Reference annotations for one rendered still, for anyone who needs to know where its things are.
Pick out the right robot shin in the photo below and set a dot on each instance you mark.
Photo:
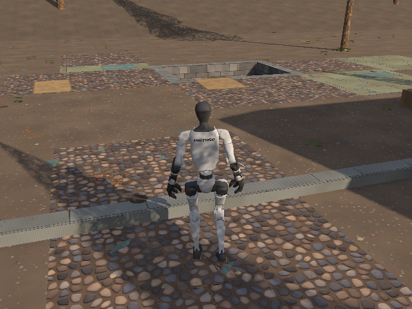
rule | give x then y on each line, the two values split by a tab
220	232

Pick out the robot right hand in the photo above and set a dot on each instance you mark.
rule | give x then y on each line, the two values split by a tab
237	183

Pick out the left robot forearm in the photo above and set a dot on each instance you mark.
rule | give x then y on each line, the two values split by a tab
174	173

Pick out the robot shin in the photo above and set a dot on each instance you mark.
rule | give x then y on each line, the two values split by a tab
220	232
195	232

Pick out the left robot shin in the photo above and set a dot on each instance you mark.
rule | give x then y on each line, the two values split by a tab
195	232

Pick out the right robot forearm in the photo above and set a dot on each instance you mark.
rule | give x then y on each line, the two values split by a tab
236	170

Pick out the left robot upper arm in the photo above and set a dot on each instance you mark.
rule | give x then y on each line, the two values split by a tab
180	148

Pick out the right robot upper arm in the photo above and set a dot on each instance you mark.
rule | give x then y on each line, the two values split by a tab
227	143

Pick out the robot left hand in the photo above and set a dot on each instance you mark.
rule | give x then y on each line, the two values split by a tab
171	188

